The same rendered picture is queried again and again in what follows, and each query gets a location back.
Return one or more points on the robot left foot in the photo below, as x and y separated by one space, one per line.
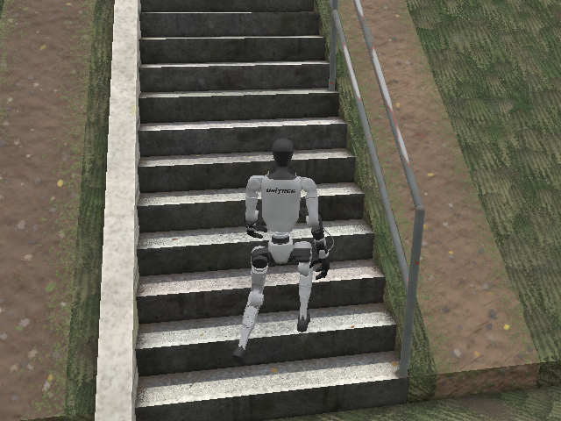
239 355

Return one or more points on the robot left hand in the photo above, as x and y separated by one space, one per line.
259 228

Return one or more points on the robot right upper arm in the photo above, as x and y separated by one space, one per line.
309 186

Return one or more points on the robot left forearm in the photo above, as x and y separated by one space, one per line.
251 226

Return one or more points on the robot left upper arm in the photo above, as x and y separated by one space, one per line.
251 198

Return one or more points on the robot right forearm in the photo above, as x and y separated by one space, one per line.
319 239

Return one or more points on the robot right hand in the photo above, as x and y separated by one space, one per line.
324 267

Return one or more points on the robot foot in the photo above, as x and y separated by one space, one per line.
302 324
239 355

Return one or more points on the robot right foot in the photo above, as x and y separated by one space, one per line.
302 324

